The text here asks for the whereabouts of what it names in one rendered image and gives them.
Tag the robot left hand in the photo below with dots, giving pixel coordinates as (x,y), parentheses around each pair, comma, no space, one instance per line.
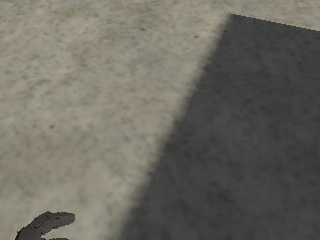
(45,223)

